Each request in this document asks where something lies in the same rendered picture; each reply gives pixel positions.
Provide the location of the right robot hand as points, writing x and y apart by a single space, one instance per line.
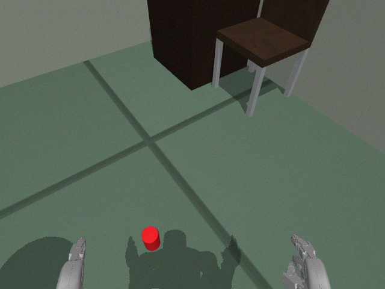
312 269

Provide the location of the can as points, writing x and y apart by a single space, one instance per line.
150 238

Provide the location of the left robot hand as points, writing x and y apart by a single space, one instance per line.
72 272

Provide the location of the chair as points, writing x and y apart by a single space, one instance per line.
284 28

